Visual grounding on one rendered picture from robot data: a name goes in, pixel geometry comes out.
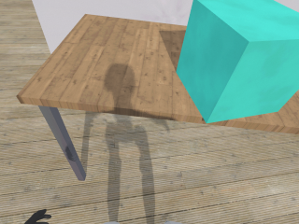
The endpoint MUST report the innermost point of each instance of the carton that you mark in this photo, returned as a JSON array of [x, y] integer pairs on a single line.
[[240, 58]]

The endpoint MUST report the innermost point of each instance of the robot left hand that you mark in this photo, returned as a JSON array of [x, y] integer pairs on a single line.
[[40, 214]]

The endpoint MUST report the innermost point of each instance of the table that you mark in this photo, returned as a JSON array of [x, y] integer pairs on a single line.
[[126, 67]]

